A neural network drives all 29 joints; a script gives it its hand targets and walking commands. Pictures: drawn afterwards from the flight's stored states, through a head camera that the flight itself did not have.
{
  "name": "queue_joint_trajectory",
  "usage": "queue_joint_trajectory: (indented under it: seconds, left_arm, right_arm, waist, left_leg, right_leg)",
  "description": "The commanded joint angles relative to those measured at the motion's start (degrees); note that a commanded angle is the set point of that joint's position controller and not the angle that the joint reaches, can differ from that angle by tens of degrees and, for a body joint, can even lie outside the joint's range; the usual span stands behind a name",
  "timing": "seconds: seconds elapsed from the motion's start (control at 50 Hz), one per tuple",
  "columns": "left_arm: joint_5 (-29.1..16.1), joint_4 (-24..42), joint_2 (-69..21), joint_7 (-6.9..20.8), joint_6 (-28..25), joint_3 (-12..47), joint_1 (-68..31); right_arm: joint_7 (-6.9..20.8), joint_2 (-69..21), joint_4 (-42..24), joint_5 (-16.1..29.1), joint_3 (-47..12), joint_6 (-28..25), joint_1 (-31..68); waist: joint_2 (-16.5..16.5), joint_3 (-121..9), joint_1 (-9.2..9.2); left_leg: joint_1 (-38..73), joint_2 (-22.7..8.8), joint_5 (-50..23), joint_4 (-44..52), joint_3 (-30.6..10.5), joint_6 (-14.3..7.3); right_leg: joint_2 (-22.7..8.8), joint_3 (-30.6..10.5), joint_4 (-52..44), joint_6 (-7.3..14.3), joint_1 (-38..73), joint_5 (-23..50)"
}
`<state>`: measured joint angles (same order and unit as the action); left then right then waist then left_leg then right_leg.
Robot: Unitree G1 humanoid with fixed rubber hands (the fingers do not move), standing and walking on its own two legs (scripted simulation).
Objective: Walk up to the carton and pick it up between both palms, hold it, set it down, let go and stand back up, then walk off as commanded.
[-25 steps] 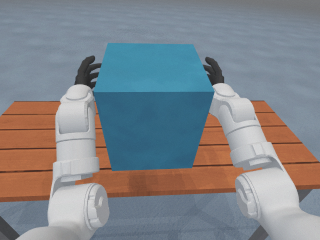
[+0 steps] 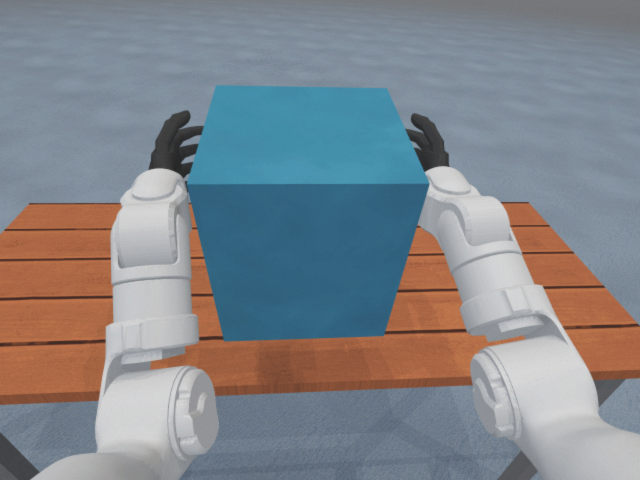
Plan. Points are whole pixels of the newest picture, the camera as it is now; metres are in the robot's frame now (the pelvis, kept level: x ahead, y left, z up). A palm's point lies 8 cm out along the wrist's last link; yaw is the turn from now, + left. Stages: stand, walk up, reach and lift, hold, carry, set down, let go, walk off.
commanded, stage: hold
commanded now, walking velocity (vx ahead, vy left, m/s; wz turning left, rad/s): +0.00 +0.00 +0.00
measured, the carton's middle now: (304, 216) +0.38 +0.01 +0.19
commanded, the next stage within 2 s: set down in 0.22 s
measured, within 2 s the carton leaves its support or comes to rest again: neither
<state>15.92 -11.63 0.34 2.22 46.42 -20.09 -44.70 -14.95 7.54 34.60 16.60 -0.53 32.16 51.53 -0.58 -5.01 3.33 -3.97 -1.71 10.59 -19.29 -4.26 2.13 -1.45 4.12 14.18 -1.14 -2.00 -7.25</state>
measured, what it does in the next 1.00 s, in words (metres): stands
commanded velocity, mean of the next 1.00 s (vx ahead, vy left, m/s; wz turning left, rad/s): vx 0.00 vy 0.00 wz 0.00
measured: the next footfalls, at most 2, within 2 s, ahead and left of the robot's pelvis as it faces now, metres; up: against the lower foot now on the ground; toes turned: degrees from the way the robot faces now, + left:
none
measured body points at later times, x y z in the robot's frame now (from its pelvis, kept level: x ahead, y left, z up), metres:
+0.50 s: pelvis +0.00 +0.00 +0.00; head -0.07 +0.01 +0.44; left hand +0.38 +0.17 +0.28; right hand +0.40 -0.14 +0.27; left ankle +0.01 +0.14 -0.75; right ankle +0.01 -0.13 -0.75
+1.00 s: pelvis +0.01 +0.00 +0.00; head -0.01 +0.01 +0.45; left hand +0.41 +0.16 +0.22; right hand +0.43 -0.14 +0.20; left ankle +0.01 +0.14 -0.75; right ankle +0.01 -0.13 -0.75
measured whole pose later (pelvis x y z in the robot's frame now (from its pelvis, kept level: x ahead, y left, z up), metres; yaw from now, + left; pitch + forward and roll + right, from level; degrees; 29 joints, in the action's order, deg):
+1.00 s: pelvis +0.01 +0.00 +0.00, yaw +0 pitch -5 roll -1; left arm 19.7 -11.8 -2.8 0.9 33.2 -21.6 -43.3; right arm -8.7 4.7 47.6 7.4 3.3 7.1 51.6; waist -0.6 2.3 2.2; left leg -2.6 -2.2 11.0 -19.3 -4.3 2.1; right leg -1.0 4.1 13.3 -0.9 -0.2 -7.6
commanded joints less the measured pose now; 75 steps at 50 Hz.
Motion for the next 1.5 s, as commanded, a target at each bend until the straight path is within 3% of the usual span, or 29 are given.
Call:
queue_joint_trajectory:
  seconds: [0.0,0.02,0.04,0.06,0.1,0.12,0.18,0.22,0.24,0.28,0.32,0.38,0.4,0.42,0.46,0.52,0.68,0.72,0.8,0.82,0.84,0.86,0.96,1.08,1.16,1.24,1.26,1.32,1.48]
  left_arm:
    - [-9.58,3.84,-32.47,9.70,-2.86,27.43,-37.70]
    - [-8.07,3.55,-31.67,9.71,-2.25,25.77,-36.75]
    - [-8.07,2.59,-30.79,9.78,-2.24,23.64,-37.62]
    - [-9.27,5.36,-32.32,9.56,-3.03,26.02,-37.29]
    - [-8.34,2.19,-31.14,10.22,-2.87,24.17,-36.33]
    - [-9.21,5.01,-31.18,10.39,-2.92,25.55,-36.40]
    - [-8.30,0.56,-31.29,10.09,-2.28,23.96,-36.52]
    - [-11.76,9.99,-32.47,8.56,-2.87,28.73,-43.52]
    - [-10.27,5.64,-31.65,8.75,-3.03,26.40,-43.38]
    - [-10.80,8.24,-33.37,8.00,-4.80,26.31,-42.53]
    - [-10.60,10.90,-32.93,7.77,-5.54,27.88,-44.53]
    - [-5.58,2.93,-30.43,8.97,-6.59,22.03,-41.41]
    - [-3.53,-3.03,-28.53,9.55,-6.83,17.55,-39.56]
    - [-3.63,1.26,-30.26,9.24,-7.78,18.97,-41.44]
    - [-0.76,-3.33,-27.96,9.92,-8.97,14.27,-38.44]
    - [3.68,-5.77,-25.74,10.97,-9.84,10.46,-33.44]
    - [0.59,-1.24,-26.15,8.67,-12.89,15.11,-31.24]
    - [0.04,-1.22,-26.95,7.64,-13.84,15.71,-30.99]
    - [-1.80,0.74,-28.56,5.05,-15.13,20.39,-28.96]
    - [-3.04,0.51,-27.60,4.79,-15.43,19.81,-28.15]
    - [-1.99,1.49,-27.63,4.12,-15.24,19.18,-25.84]
    - [-1.00,0.41,-27.76,4.18,-15.43,19.19,-27.75]
    - [-3.25,7.71,-30.03,3.69,-15.99,23.00,-27.28]
    - [-1.22,0.74,-29.12,3.05,-15.43,19.23,-25.74]
    - [-0.63,-1.06,-28.08,2.06,-15.47,18.69,-25.44]
    - [-1.73,1.22,-29.70,1.59,-16.47,20.23,-26.91]
    - [-0.68,-3.69,-28.55,2.14,-16.04,17.97,-26.42]
    - [-0.82,-4.28,-28.95,1.86,-16.17,17.99,-26.40]
    - [-1.09,-6.00,-28.42,0.93,-17.18,15.86,-26.24]
  right_arm:
    - [7.75,-35.75,-16.43,7.26,-15.56,-3.21,42.35]
    - [7.83,-34.73,-15.15,7.60,-15.17,-2.93,40.25]
    - [7.85,-35.87,-14.67,7.68,-16.08,-2.61,40.87]
    - [7.88,-36.15,-18.18,7.26,-15.84,-3.35,42.53]
    - [7.78,-36.14,-16.09,7.36,-15.47,-3.14,41.33]
    - [7.32,-36.16,-18.06,6.92,-15.81,-3.58,40.55]
    - [7.63,-34.62,-17.40,6.96,-15.55,-3.11,43.42]
    - [8.46,-37.45,-21.32,9.90,-16.64,-5.23,47.22]
    - [8.55,-35.63,-15.48,8.07,-13.90,-4.77,44.91]
    - [9.05,-36.86,-19.43,7.41,-16.18,-6.99,46.67]
    - [8.95,-36.06,-20.37,8.13,-16.54,-8.67,45.96]
    - [9.49,-33.74,-12.36,3.32,-11.50,-10.19,43.37]
    - [10.06,-32.20,-9.04,0.16,-8.64,-11.18,43.86]
    - [10.95,-32.73,-10.29,-0.50,-7.84,-13.69,46.82]
    - [12.04,-32.40,-8.51,-4.40,-5.86,-16.84,46.12]
    - [13.68,-29.18,0.60,-8.42,-1.82,-19.38,38.46]
    - [15.21,-27.00,-0.69,-9.72,-3.29,-27.61,40.64]
    - [15.74,-27.08,0.78,-9.53,-3.29,-28.57,39.65]
    - [16.10,-26.41,-3.74,-8.02,-7.29,-30.84,41.31]
    - [16.16,-26.24,-5.29,-7.66,-8.21,-31.20,41.90]
    - [16.18,-26.33,-6.07,-7.12,-9.16,-31.18,40.52]
    - [16.14,-25.91,-1.78,-7.28,-8.01,-30.82,39.66]
    - [14.83,-26.47,-7.29,-4.62,-12.30,-32.22,39.99]
    - [16.12,-24.28,-2.28,-6.39,-9.14,-31.53,38.39]
    - [17.73,-22.88,2.14,-8.73,-5.94,-31.47,36.52]
    - [18.36,-23.74,-0.49,-9.93,-5.20,-32.95,39.04]
    - [18.06,-22.21,3.30,-11.76,-3.10,-32.36,38.09]
    - [19.01,-21.17,6.19,-12.43,-0.75,-32.69,37.91]
    - [20.62,-21.10,7.88,-14.43,0.68,-32.80,37.17]
  waist:
    - [2.54,-16.15,2.03]
    - [3.56,-14.90,2.44]
    - [1.27,-15.96,0.09]
    - [2.04,-18.26,2.10]
    - [0.99,-15.06,0.77]
    - [1.67,-19.62,2.22]
    - [0.87,-17.47,1.15]
    - [3.20,-19.67,2.97]
    - [2.75,-17.41,3.60]
    - [-0.24,-20.97,2.32]
    - [3.86,-23.59,1.65]
    - [2.32,-17.34,0.54]
    - [0.04,-10.51,0.23]
    - [0.80,-14.06,0.68]
    - [-1.47,-12.54,-1.62]
    - [-1.33,-5.92,-1.91]
    - [-1.04,-13.81,-2.43]
    - [-0.62,-13.37,-3.04]
    - [1.08,-19.84,-3.96]
    - [-1.87,-19.94,-4.41]
    - [1.32,-21.89,-5.33]
    - [1.40,-19.90,-4.74]
    - [1.89,-23.67,-4.30]
    - [-0.09,-15.86,-5.96]
    - [2.54,-14.62,-7.20]
    - [0.49,-18.58,-6.17]
    - [-1.96,-13.25,-5.43]
    - [2.04,-12.56,-6.44]
    - [-1.44,-14.93,-7.01]
  left_leg:
    - [-0.66,5.31,-11.86,2.88,5.34,1.71]
    - [-1.65,5.22,-11.45,3.01,5.33,1.86]
    - [-1.84,5.40,-11.34,3.81,5.81,0.98]
    - [-0.66,5.28,-12.17,2.89,5.31,1.38]
    - [-1.65,5.17,-13.02,3.97,5.53,0.99]
    - [-0.86,5.48,-15.56,2.38,5.55,1.00]
    - [-1.26,5.29,-11.65,3.21,5.83,0.98]
    - [2.68,4.74,-16.87,0.86,4.55,1.48]
    - [2.04,4.93,-14.24,1.26,4.79,1.29]
    - [5.64,4.74,-20.77,-0.47,4.04,1.21]
    - [6.32,5.33,-21.89,-0.86,5.02,2.31]
    - [3.92,5.10,-17.54,1.26,5.35,1.47]
    - [0.77,4.85,-9.42,3.52,5.34,0.53]
    - [2.11,4.24,-10.57,3.74,5.10,0.84]
    - [0.76,3.64,-5.50,5.32,5.62,-0.76]
    - [-1.73,2.94,-0.72,7.75,5.76,-1.74]
    - [5.48,3.39,-16.06,3.54,7.39,-0.52]
    - [5.62,3.24,-12.72,4.07,7.52,-0.39]
    - [11.03,2.90,-24.59,0.36,7.46,1.50]
    - [11.02,2.65,-26.00,0.26,7.00,1.14]
    - [12.63,3.21,-29.14,-0.52,7.30,1.69]
    - [11.52,3.15,-28.79,-0.59,6.88,1.50]
    - [14.44,2.59,-37.04,-3.17,6.47,2.77]
    - [9.46,2.33,-26.29,0.17,6.39,1.70]
    - [9.14,1.82,-22.13,1.39,6.92,1.85]
    - [9.84,2.04,-22.91,1.58,7.18,1.87]
    - [5.99,2.58,-18.94,2.21,7.78,0.94]
    - [5.60,1.99,-16.69,3.28,7.65,1.71]
    - [6.48,2.03,-18.47,2.65,8.06,0.68]
  right_leg:
    - [6.60,-1.22,0.95,0.47,13.41,8.31]
    - [6.44,-1.34,1.25,0.70,14.88,7.69]
    - [6.65,-1.28,1.16,0.34,15.83,6.96]
    - [6.39,-1.25,1.58,0.36,16.07,9.25]
    - [6.68,-0.78,1.25,0.12,15.84,8.73]
    - [6.35,-0.90,1.83,-0.15,17.83,12.71]
    - [6.61,-1.57,0.93,0.37,14.90,7.04]
    - [6.95,-0.83,1.58,-0.27,12.68,5.84]
    - [6.57,-1.37,0.61,0.05,12.51,4.37]
    - [6.85,-0.60,0.87,-0.13,12.77,9.24]
    - [6.66,-0.08,1.85,-0.10,14.31,11.07]
    - [5.46,-0.67,0.42,0.29,14.88,6.41]
    - [4.96,-0.33,-0.09,0.35,13.31,1.54]
    - [5.08,1.00,0.72,0.45,14.08,2.42]
    - [4.12,1.07,0.35,-0.15,13.06,-2.11]
    - [3.22,1.20,0.20,-0.31,14.18,-7.26]
    - [4.69,3.43,-0.10,0.26,14.50,2.19]
    - [5.09,3.37,-0.18,0.25,12.71,-0.31]
    - [5.81,4.34,0.02,1.24,12.36,6.29]
    - [5.99,4.16,0.18,0.84,11.94,7.62]
    - [5.73,3.37,-0.18,1.02,12.34,9.26]
    - [5.69,3.51,-0.19,1.02,12.29,9.26]
    - [6.18,4.11,1.23,0.43,12.93,15.32]
    - [5.75,4.00,-0.24,1.07,8.99,5.68]
    - [5.28,3.58,-1.03,2.10,6.40,1.69]
    - [5.71,4.21,0.07,1.65,6.12,4.73]
    - [5.62,4.12,-0.26,1.08,7.08,3.13]
    - [5.15,4.05,-0.39,1.83,5.35,-0.62]
    - [5.45,3.99,0.04,1.11,4.57,2.85]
